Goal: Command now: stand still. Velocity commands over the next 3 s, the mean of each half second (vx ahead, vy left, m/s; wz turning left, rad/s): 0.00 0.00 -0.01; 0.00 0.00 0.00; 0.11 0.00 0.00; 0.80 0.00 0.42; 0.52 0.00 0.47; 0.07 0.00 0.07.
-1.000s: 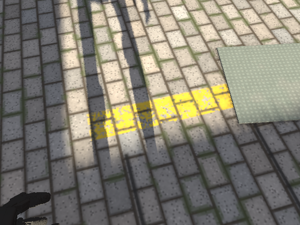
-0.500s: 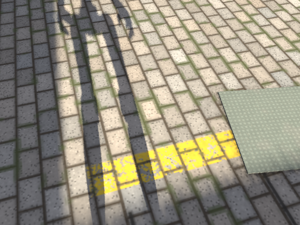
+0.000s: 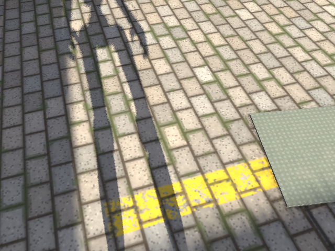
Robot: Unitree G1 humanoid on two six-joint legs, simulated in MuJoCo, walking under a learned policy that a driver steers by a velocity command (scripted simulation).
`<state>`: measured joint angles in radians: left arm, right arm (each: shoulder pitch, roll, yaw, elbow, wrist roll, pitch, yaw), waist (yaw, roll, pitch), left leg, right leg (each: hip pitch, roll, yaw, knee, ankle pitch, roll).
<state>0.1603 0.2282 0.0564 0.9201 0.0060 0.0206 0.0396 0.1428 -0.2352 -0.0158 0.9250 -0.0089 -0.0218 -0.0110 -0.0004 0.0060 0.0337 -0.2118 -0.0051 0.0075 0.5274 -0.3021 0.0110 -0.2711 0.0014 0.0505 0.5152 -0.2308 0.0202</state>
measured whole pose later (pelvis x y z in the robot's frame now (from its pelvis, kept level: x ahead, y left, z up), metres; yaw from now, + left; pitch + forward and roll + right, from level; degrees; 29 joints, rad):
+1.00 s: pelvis +0.01 +0.01 +0.00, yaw +0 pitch -1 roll +0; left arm 0.18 0.20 0.03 1.13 0.00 0.01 0.05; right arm 0.25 -0.20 -0.01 1.06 0.00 -0.02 -0.03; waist 0.00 0.00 0.04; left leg -0.18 -0.02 0.01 0.49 -0.29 0.02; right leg -0.24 -0.02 0.05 0.48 -0.23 0.03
